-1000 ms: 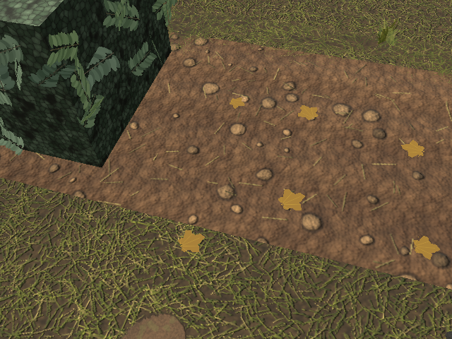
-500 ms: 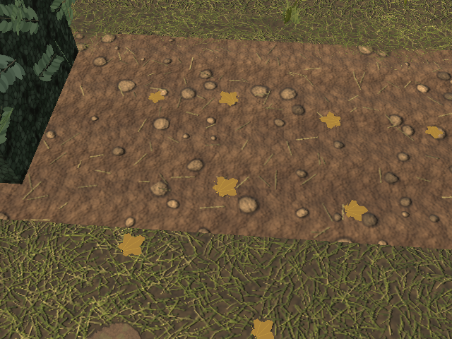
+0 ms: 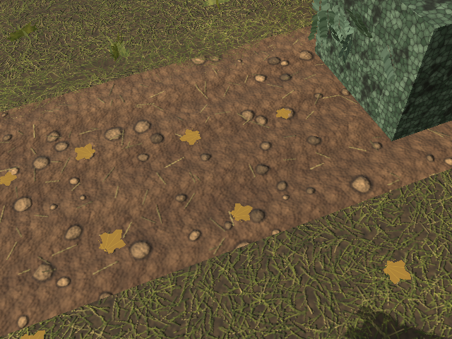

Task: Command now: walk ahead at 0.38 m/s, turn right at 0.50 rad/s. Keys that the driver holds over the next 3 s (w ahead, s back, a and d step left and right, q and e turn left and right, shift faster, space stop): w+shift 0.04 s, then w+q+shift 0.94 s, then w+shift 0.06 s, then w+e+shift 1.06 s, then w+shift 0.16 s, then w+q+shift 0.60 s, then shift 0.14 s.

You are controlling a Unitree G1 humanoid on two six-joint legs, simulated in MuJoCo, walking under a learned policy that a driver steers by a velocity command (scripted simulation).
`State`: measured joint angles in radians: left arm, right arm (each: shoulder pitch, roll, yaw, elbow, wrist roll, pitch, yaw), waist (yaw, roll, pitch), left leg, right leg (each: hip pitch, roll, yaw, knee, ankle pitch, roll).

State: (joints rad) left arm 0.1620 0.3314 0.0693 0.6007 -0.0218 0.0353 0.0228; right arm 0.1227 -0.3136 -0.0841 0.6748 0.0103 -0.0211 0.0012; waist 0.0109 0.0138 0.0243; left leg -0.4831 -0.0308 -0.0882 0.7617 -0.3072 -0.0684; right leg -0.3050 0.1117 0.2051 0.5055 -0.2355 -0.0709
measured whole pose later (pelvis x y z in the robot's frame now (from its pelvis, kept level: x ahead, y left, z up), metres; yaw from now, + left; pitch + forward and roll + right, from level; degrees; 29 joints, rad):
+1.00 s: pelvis +0.60 +0.19 -0.05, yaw +40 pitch +1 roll +0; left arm 0.41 0.27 0.01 0.81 0.04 -0.07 0.00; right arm 0.10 -0.34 -0.04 0.67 -0.03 0.01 0.04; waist 0.05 0.01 0.07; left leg -0.52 -0.16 0.11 0.77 -0.28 0.21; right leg -0.13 -0.05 -0.04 1.37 -0.34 0.03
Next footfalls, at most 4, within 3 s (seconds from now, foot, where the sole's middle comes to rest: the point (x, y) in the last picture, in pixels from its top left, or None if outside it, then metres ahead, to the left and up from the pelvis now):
0.14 left None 0.08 0.14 -0.78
0.50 right None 0.37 -0.08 -0.78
0.94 left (166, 264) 0.69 0.27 -0.78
1.38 right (122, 165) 1.10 0.48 -0.78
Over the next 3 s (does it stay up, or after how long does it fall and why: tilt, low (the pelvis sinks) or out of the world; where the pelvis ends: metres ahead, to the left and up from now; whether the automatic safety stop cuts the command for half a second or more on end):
stays up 2.37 0.75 -0.01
